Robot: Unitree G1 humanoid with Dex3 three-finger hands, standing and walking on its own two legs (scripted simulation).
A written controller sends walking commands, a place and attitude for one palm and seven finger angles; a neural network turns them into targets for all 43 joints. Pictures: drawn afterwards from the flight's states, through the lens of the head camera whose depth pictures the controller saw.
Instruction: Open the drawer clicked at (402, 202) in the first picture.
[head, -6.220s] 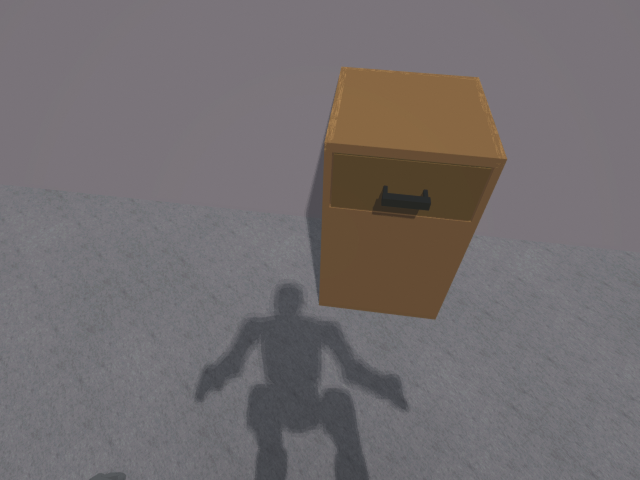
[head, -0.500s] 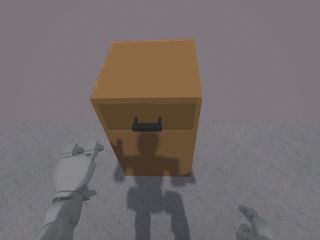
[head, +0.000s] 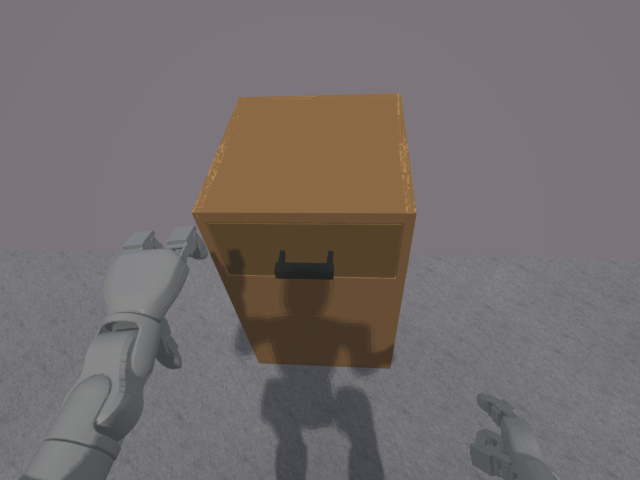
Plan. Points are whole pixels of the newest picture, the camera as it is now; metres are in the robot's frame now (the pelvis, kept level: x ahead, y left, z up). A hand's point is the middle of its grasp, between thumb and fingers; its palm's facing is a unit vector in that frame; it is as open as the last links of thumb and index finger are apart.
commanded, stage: raise the hand with hooked fingers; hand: left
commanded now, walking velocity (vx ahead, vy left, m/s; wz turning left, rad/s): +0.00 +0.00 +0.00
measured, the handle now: (305, 262) +0.55 +0.13 -0.17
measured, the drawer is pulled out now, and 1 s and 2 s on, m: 0.00 0.00 0.00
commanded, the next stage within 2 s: move the hooked fingers above the handle in 0.42 s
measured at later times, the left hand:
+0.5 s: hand (158, 301) +0.30 +0.25 +0.07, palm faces +0.03 -0.08 -1.00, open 13.9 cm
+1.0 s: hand (223, 287) +0.36 +0.20 +0.01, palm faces -0.03 -0.05 -1.00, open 13.8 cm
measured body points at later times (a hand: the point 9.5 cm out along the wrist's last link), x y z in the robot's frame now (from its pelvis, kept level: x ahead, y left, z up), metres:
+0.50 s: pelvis -0.01 +0.01 +0.00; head +0.02 -0.02 +0.45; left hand +0.29 +0.25 +0.12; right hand +0.17 -0.22 -0.12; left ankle -0.03 +0.11 -0.73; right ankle -0.02 -0.09 -0.73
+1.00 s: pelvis -0.01 +0.00 -0.01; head +0.03 -0.02 +0.44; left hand +0.36 +0.20 +0.06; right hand +0.12 -0.24 -0.14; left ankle -0.03 +0.11 -0.73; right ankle -0.02 -0.09 -0.73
